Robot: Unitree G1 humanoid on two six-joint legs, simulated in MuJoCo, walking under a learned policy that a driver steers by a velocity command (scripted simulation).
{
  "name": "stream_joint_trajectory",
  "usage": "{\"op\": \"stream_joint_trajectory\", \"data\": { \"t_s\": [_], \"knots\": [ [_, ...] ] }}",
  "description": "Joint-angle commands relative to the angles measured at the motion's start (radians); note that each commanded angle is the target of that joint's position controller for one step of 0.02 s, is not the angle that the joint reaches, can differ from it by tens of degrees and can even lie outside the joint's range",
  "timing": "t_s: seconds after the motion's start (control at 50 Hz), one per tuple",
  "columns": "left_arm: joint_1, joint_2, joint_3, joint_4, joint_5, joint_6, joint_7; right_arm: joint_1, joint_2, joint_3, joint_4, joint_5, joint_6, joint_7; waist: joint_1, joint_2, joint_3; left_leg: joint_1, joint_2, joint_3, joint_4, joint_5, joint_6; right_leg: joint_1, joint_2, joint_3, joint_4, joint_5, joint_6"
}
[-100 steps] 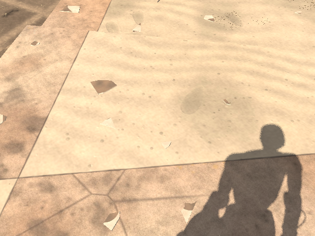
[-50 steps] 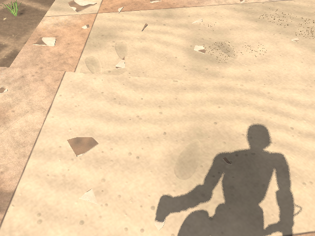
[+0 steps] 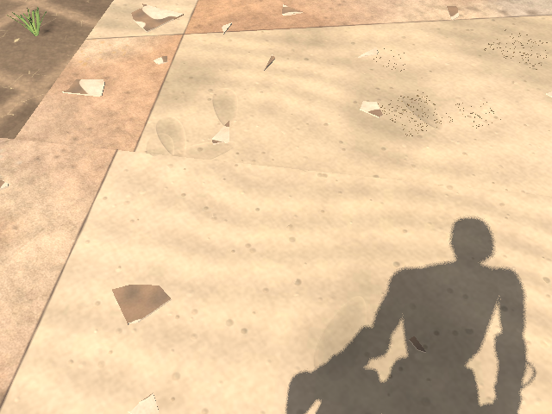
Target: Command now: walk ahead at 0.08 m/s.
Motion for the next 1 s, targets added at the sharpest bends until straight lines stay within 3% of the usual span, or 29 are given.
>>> {"op": "stream_joint_trajectory", "data": {
  "t_s": [0.02, 0.06, 0.08, 0.12, 0.14, 0.18, 0.22, 0.24, 0.26, 0.28, 0.3, 0.34, 0.36, 0.4, 0.48, 0.54, 0.6, 0.64, 0.66, 0.68, 0.7, 0.72, 0.76, 0.78, 0.84, 0.92, 0.96, 0.98, 1.0],
  "knots": [
    [0.047, 0.082, 0.016, -0.003, -0.007, 0.0, 0.005, 0.106, -0.106, -0.022, 0.005, 0.008, 0.002, -0.004, -0.003, 0.028, -0.021, -0.107, 0.02, -0.028, -0.13, -0.078, 0.053, 0.107, 0.011, -0.011, -0.015, -0.089, -0.046],
    [0.018, 0.091, 0.022, -0.013, -0.013, -0.009, 0.004, 0.112, -0.143, -0.036, -0.009, 0.02, -0.001, -0.007, -0.016, 0.07, 0.074, -0.136, 0.08, -0.124, -0.192, -0.366, 0.118, -0.033, 0.034, -0.028, 0.04, -0.344, -0.055],
    [-0.018, 0.078, 0.019, -0.029, -0.017, -0.025, -0.001, 0.142, -0.163, -0.043, -0.01, 0.026, -0.012, -0.006, -0.035, 0.105, 0.111, -0.109, 0.146, -0.221, -0.248, -0.441, 0.158, -0.116, 0.035, -0.036, 0.1, -0.329, -0.056],
    [-0.07, 0.047, 0.011, -0.056, -0.023, -0.064, -0.017, 0.149, -0.209, -0.062, -0.012, 0.031, -0.037, -0.003, -0.043, 0.182, 0.169, -0.054, 0.309, -0.433, -0.333, -0.418, 0.241, -0.238, 0.001, -0.031, 0.242, -0.191, -0.071],
    [-0.075, 0.052, 0.013, -0.062, -0.025, -0.079, -0.026, 0.135, -0.194, -0.06, -0.018, 0.027, -0.048, -0.001, -0.032, 0.172, 0.172, -0.032, 0.331, -0.444, -0.324, -0.329, 0.248, -0.264, -0.022, -0.014, 0.259, -0.196, -0.084],
    [-0.025, 0.055, 0.017, -0.049, -0.033, -0.097, -0.037, 0.085, -0.176, -0.058, -0.035, 0.032, -0.056, 0.01, 0.014, 0.151, 0.143, -0.036, 0.288, -0.344, -0.267, -0.182, 0.206, -0.161, -0.025, -0.031, 0.131, -0.209, -0.104],
    [0.156, 0.085, 0.042, 0.028, -0.029, -0.095, -0.037, 0.015, -0.175, -0.057, -0.064, 0.035, -0.053, 0.018, 0.094, 0.106, 0.074, -0.197, 0.165, -0.18, -0.132, -0.009, 0.133, 0.194, 0.026, -0.052, -0.002, -0.074, -0.097],
    [0.298, 0.151, 0.065, 0.06, -0.023, -0.094, -0.034, -0.03, -0.15, -0.049, -0.09, 0.029, -0.059, 0.02, 0.148, -0.054, 0.026, -0.31, 0.065, -0.047, 0.163, 0.139, 0.075, 0.342, -0.104, 0.164, -0.118, -0.108, -0.141],
    [0.421, 0.26, 0.088, 0.073, -0.023, -0.097, -0.042, -0.014, -0.078, -0.033, -0.123, 0.029, -0.075, 0.015, 0.167, -0.336, -0.044, -0.529, -0.06, 0.046, 0.506, -0.066, 0.02, 0.503, -0.335, 0.615, -0.311, -0.19, -0.287],
    [0.375, 0.18, 0.056, 0.066, -0.004, -0.111, -0.047, -0.044, -0.108, -0.041, -0.136, 0.039, -0.088, 0.018, 0.128, -0.227, -0.025, -0.623, -0.025, -0.082, 0.71, -0.189, 0.041, 0.465, -0.4, 0.748, -0.346, -0.218, -0.316],
    [0.282, 0.129, 0.037, 0.038, -0.004, -0.12, -0.046, -0.047, -0.121, -0.045, -0.139, 0.053, -0.096, 0.028, 0.083, -0.137, 0.032, -0.68, 0.03, -0.109, 0.784, -0.111, 0.074, 0.422, -0.382, 0.631, -0.328, -0.189, -0.282],
    [0.168, 0.102, 0.018, -0.003, -0.003, -0.12, -0.055, -0.046, -0.134, -0.057, -0.126, 0.041, -0.099, 0.029, 0.032, -0.041, 0.056, -0.64, 0.095, -0.084, 0.707, 0.057, 0.093, 0.333, -0.294, 0.39, -0.338, 0.037, -0.211],
    [0.158, 0.08, 0.007, -0.006, 0.001, -0.113, -0.053, -0.045, -0.15, -0.068, -0.123, 0.03, -0.093, 0.028, 0.016, -0.044, 0.051, -0.58, 0.107, -0.064, 0.652, 0.086, 0.086, 0.3, -0.251, 0.279, -0.329, 0.251, -0.179],
    [0.196, 0.078, -0.001, 0.007, 0.011, -0.096, -0.042, -0.034, -0.113, -0.068, -0.118, 0.025, -0.075, 0.032, 0.004, -0.068, 0.024, -0.506, 0.087, -0.017, 0.571, 0.113, 0.057, 0.272, -0.205, 0.151, -0.304, 0.537, -0.158],
    [0.188, 0.134, -0.001, 0.001, 0.018, -0.076, -0.013, -0.199, -0.054, -0.042, -0.18, 0.016, -0.05, 0.029, 0.017, -0.078, 0.025, -0.383, 0.04, 0.034, 0.232, 0.242, 0.014, 0.172, -0.156, 0.027, -0.289, 0.676, -0.149],
    [0.21, 0.156, 0.006, 0.016, 0.009, -0.071, -0.01, -0.244, -0.085, -0.039, -0.192, 0.018, -0.036, 0.034, 0.028, -0.112, -0.002, -0.288, 0.015, 0.032, 0.121, 0.306, 0.02, 0.173, -0.179, 0.032, -0.258, 0.673, -0.155],
    [0.163, 0.145, 0.011, 0.018, -0.007, -0.068, -0.009, -0.212, -0.133, -0.05, -0.183, 0.009, -0.038, 0.038, -0.013, -0.105, -0.021, -0.218, 0.01, 0.005, 0.04, 0.31, 0.065, 0.218, -0.205, 0.058, -0.175, 0.668, -0.139],
    [0.173, 0.138, 0.013, 0.023, -0.006, -0.066, -0.012, -0.102, -0.192, -0.075, -0.14, -0.008, -0.047, 0.034, -0.061, -0.041, -0.081, -0.029, -0.003, 0.008, -0.088, 0.546, 0.106, 0.215, -0.13, 0.036, -0.01, 0.638, -0.089],
    [0.225, 0.113, 0.006, 0.02, 0.018, -0.07, -0.015, -0.023, -0.252, -0.087, -0.125, -0.019, -0.048, 0.03, -0.049, 0.052, -0.189, 0.2, 0.127, -0.115, -0.008, 0.943, 0.155, 0.093, -0.063, 0.005, 0.156, 0.359, -0.046],
    [0.356, 0.014, -0.022, 0.051, 0.016, -0.065, -0.016, 0.022, -0.231, -0.075, -0.113, -0.028, -0.039, 0.028, -0.016, 0.227, -0.339, 0.395, 0.342, -0.338, -0.017, 1.061, 0.334, -0.069, 0.019, -0.011, 0.42, -0.191, 0.011],
    [0.307, 0.042, -0.014, 0.05, 0.001, -0.053, -0.016, 0.021, -0.162, -0.054, -0.106, -0.011, -0.034, 0.037, -0.035, 0.203, -0.359, 0.318, 0.368, -0.455, -0.117, 0.848, 0.368, -0.094, 0.034, 0.064, 0.568, -0.481, 0.04],
    [0.234, 0.084, -0.001, 0.026, -0.015, -0.04, -0.013, -0.066, -0.16, -0.047, -0.122, 0.001, -0.037, 0.04, -0.018, 0.144, -0.251, 0.186, 0.334, -0.41, -0.169, 0.583, 0.323, -0.143, -0.002, 0.088, 0.633, -0.475, 0.043],
    [0.148, 0.094, 0.011, 0.012, -0.01, -0.012, 0.006, -0.213, -0.144, -0.036, -0.155, -0.008, -0.037, 0.036, 0.02, 0.068, -0.113, -0.045, 0.261, -0.3, -0.25, 0.294, 0.242, -0.138, -0.053, 0.074, 0.567, -0.382, 0.053],
    [0.153, 0.091, 0.015, 0.012, -0.004, -0.001, 0.015, -0.246, -0.146, -0.035, -0.159, -0.015, -0.034, 0.032, 0.042, 0.086, -0.093, -0.125, 0.226, -0.257, -0.276, 0.194, 0.211, -0.084, -0.071, 0.073, 0.487, -0.337, 0.053],
    [0.162, 0.061, 0.011, 0.025, 0.002, 0.01, 0.029, -0.235, -0.15, -0.038, -0.151, -0.028, -0.021, 0.019, 0.048, 0.119, -0.095, -0.202, 0.177, -0.196, -0.302, 0.087, 0.202, 0.027, -0.05, 0.031, 0.285, -0.277, 0.047],
    [0.176, 0.062, 0.012, 0.049, 0.021, 0.022, 0.015, -0.217, -0.149, -0.038, -0.136, 0.009, -0.005, 0.005, 0.07, 0.099, -0.084, -0.286, 0.142, -0.164, -0.313, -0.216, 0.14, 0.185, -0.024, -0.015, 0.029, -0.025, 0.004],
    [0.15, 0.101, 0.012, 0.028, 0.033, 0.023, 0.013, -0.18, -0.143, -0.037, -0.118, 0.005, 0.0, 0.004, 0.045, 0.04, 0.004, -0.294, 0.095, -0.12, -0.279, -0.256, 0.064, 0.106, -0.088, 0.052, -0.095, -0.118, -0.042],
    [0.129, 0.14, 0.021, 0.039, 0.018, 0.015, 0.014, -0.158, -0.135, -0.04, -0.123, 0.005, 0.004, 0.0, 0.004, -0.076, 0.043, -0.19, 0.032, -0.043, -0.238, -0.154, 0.043, -0.052, -0.079, 0.065, -0.127, -0.297, -0.06],
    [0.102, 0.109, 0.014, 0.034, 0.013, 0.001, 0.013, -0.155, -0.131, -0.039, -0.117, -0.003, 0.003, -0.004, 0.001, -0.107, 0.047, -0.087, 0.026, -0.033, -0.177, -0.054, 0.037, -0.127, -0.078, 0.073, -0.178, -0.343, -0.053]
  ]
}}
Keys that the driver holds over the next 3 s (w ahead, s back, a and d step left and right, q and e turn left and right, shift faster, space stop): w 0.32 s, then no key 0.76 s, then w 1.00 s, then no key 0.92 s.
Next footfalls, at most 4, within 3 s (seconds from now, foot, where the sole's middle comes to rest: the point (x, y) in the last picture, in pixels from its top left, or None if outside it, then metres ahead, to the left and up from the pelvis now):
0.64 left None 0.36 0.10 -0.77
0.94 right None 0.27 -0.14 -0.77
1.86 right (330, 319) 0.75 -0.12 -0.77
2.34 left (249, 244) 1.00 0.11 -0.77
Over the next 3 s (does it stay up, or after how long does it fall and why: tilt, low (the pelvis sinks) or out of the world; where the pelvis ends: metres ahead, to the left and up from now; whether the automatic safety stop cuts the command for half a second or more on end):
stays up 0.92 -0.01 0.00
